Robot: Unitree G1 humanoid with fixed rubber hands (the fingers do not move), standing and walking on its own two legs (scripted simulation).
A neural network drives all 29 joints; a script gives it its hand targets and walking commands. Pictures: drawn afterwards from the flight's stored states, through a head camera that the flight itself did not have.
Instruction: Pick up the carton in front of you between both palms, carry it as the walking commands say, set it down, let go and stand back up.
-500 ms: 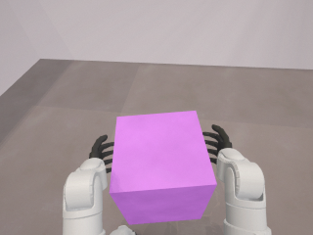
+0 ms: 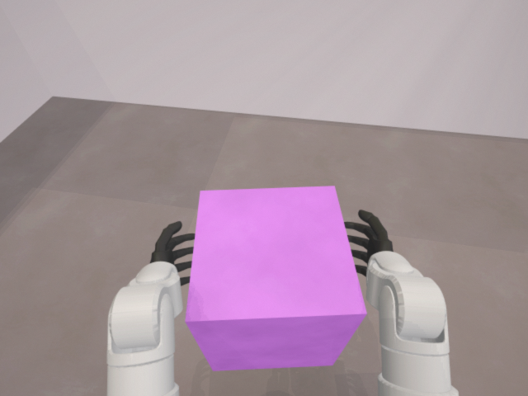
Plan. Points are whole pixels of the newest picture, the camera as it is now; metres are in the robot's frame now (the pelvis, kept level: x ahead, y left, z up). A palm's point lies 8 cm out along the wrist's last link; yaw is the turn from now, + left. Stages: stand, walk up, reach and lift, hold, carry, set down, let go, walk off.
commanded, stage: carry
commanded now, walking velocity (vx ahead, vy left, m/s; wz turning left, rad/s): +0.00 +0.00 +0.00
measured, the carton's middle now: (270, 283) +0.29 +0.00 -0.01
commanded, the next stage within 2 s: none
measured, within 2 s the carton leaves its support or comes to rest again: neither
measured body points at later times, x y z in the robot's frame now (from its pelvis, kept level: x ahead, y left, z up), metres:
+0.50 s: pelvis +0.05 +0.00 +0.01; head +0.05 -0.01 +0.46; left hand +0.32 +0.15 +0.05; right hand +0.33 -0.15 +0.06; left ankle -0.01 +0.12 -0.72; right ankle -0.06 -0.10 -0.71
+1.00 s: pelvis +0.02 +0.00 -0.01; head +0.01 +0.00 +0.44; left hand +0.32 +0.14 +0.00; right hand +0.32 -0.16 +0.01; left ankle +0.08 +0.10 -0.74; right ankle -0.06 -0.10 -0.74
